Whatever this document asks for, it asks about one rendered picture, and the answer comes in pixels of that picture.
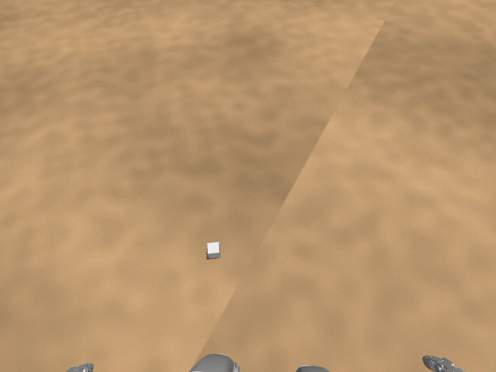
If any right robot hand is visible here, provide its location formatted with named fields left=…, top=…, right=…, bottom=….
left=422, top=356, right=464, bottom=372

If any cube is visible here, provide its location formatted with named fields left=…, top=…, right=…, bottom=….
left=208, top=242, right=220, bottom=258

